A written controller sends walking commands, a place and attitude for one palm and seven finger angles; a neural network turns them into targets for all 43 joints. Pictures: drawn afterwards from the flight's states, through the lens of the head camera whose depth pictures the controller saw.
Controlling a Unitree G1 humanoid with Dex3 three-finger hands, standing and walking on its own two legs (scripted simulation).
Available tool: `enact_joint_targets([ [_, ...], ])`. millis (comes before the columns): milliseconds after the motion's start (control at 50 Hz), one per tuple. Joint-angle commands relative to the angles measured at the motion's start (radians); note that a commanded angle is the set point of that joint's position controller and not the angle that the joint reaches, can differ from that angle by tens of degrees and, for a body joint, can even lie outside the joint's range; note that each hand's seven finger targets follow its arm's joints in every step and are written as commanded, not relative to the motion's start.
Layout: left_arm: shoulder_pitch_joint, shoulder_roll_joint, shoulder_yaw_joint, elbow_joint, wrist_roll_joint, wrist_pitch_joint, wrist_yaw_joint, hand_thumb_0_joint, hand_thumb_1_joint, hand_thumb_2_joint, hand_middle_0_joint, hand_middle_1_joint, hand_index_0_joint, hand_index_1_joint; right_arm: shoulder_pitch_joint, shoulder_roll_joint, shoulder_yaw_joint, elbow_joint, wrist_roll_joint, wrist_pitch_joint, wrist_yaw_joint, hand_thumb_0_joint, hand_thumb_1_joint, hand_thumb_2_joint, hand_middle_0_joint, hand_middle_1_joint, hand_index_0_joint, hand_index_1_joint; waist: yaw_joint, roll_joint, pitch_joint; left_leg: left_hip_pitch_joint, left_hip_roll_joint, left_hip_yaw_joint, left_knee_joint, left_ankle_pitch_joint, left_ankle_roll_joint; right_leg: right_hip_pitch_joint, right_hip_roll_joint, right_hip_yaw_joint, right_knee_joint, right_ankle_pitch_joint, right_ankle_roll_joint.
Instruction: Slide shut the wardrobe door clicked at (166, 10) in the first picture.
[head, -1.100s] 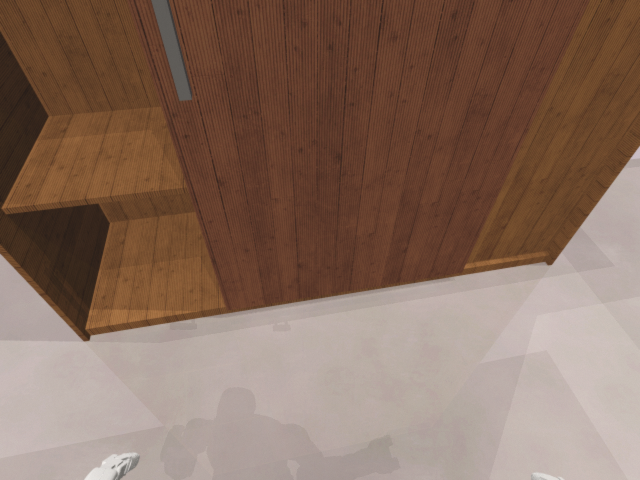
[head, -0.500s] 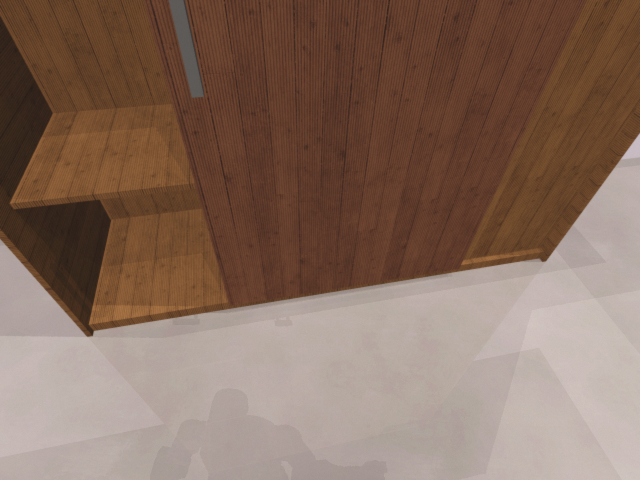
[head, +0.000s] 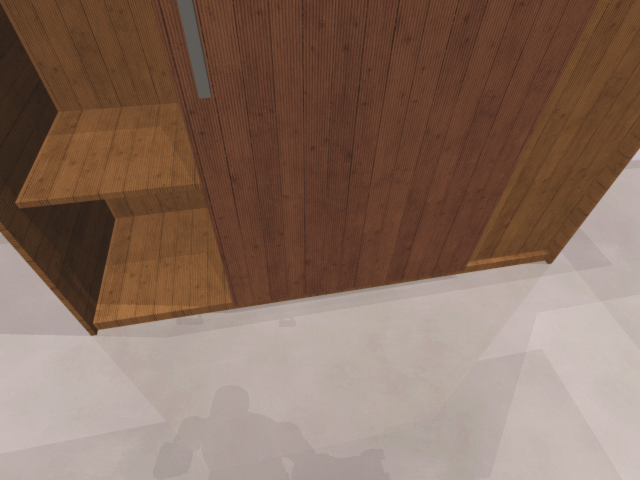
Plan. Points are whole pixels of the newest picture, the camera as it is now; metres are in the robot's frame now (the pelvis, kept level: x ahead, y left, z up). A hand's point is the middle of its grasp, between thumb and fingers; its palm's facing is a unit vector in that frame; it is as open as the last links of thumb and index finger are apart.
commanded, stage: look at it before walking up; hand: right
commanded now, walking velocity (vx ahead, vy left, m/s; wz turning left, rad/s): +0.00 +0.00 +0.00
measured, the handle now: out of the picture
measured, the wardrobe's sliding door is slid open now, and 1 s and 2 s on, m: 0.48 0.48 0.48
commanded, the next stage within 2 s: turn to face it in 0.34 s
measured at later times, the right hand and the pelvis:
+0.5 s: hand out of the picture +0.09 -0.25 -0.15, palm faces -0.02 +0.94 -0.34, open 7.3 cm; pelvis +0.01 +0.00 +0.00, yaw +0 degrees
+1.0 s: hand out of the picture +0.06 -0.18 -0.18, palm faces -0.13 +0.97 -0.23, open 7.3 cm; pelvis -0.02 +0.00 -0.02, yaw +7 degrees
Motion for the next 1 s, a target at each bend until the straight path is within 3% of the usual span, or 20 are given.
enact_joint_targets([
  [0, -0.045, 0.203, 0.043, -0.065, 0.000, -0.024, 0.019, 0.000, 0.900, 0.900, -0.200, -0.300, -0.200, -0.300, -0.036, -0.217, -0.043, -0.069, -0.003, -0.020, -0.012, 0.000, -0.900, -0.900, 0.200, 0.300, 0.200, 0.300, -0.005, 0.007, -0.079, 0.039, 0.117, -0.107, -0.069, 0.124, 0.033, 0.007, -0.110, 0.095, -0.057, 0.114, -0.031],
  [500, -0.056, 0.205, 0.043, -0.070, 0.000, -0.023, 0.026, 0.000, 0.900, 0.900, -0.200, -0.300, -0.200, -0.300, -0.033, -0.219, -0.047, -0.067, -0.004, -0.014, -0.008, 0.000, -0.900, -0.900, 0.200, 0.300, 0.200, 0.300, -0.007, 0.003, -0.068, 0.033, 0.110, -0.115, -0.088, 0.165, 0.032, 0.053, -0.120, 0.073, -0.065, 0.125, -0.027],
  [620, 0.021, 0.082, 0.032, -0.083, 0.002, 0.004, 0.032, 0.000, 0.900, 0.900, -0.200, -0.300, -0.200, -0.300, 0.040, -0.111, -0.035, -0.080, -0.005, 0.024, -0.014, 0.000, -0.900, -0.900, 0.200, 0.300, 0.200, 0.300, -0.002, 0.020, -0.056, -0.029, 0.102, -0.149, -0.021, 0.203, 0.023, 0.025, -0.124, 0.016, 0.005, 0.090, -0.006],
  [760, 0.047, 0.075, 0.055, -0.131, 0.003, 0.014, 0.036, 0.000, 0.900, 0.900, -0.200, -0.300, -0.200, -0.300, 0.072, -0.098, -0.052, -0.138, -0.010, 0.038, -0.009, 0.000, -0.900, -0.900, 0.200, 0.300, 0.200, 0.300, 0.000, 0.002, -0.039, -0.125, 0.069, -0.182, 0.042, 0.112, 0.031, -0.025, -0.140, 0.013, 0.042, -0.033, -0.020],
  [880, 0.052, 0.065, 0.074, -0.159, 0.002, 0.015, 0.035, 0.000, 0.900, 0.900, -0.200, -0.300, -0.200, -0.300, 0.107, -0.057, -0.059, -0.169, -0.014, 0.039, -0.005, 0.000, -0.900, -0.900, 0.200, 0.300, 0.200, 0.300, -0.012, -0.056, -0.051, -0.158, 0.020, -0.145, 0.136, 0.044, 0.019, -0.068, -0.186, 0.042, 0.025, -0.121, -0.048],
  [940, 0.053, 0.042, 0.080, -0.169, 0.003, 0.017, 0.034, 0.000, 0.900, 0.900, -0.200, -0.300, -0.200, -0.300, 0.128, -0.049, -0.066, -0.176, -0.018, 0.037, -0.006, 0.000, -0.900, -0.900, 0.200, 0.300, 0.200, 0.300, -0.017, -0.016, -0.050, -0.170, 0.035, -0.191, 0.111, 0.011, 0.031, -0.101, -0.159, 0.009, 0.073, -0.181, -0.040],
  [980, 0.068, 0.009, 0.080, -0.172, 0.002, 0.022, 0.032, 0.000, 0.900, 0.900, -0.200, -0.300, -0.200, -0.300, 0.129, -0.064, -0.072, -0.178, -0.020, 0.036, -0.010, 0.000, -0.900, -0.900, 0.200, 0.300, 0.200, 0.300, -0.012, 0.085, -0.047, -0.197, 0.093, -0.305, 0.020, -0.041, 0.065, -0.114, -0.095, -0.051, 0.183, -0.226, -0.016],
])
